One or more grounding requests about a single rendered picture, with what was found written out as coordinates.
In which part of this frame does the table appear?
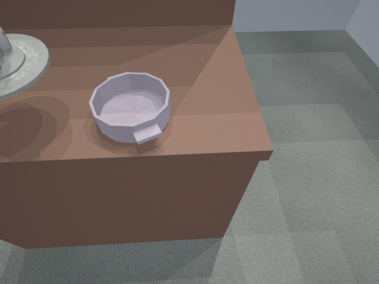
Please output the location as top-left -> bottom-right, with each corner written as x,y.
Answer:
0,0 -> 274,249

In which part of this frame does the lid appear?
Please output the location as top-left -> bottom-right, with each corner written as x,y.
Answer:
0,34 -> 51,100

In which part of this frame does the pot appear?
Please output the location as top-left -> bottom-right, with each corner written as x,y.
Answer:
89,72 -> 171,145

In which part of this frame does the left robot hand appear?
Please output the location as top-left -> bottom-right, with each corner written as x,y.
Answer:
0,26 -> 12,69

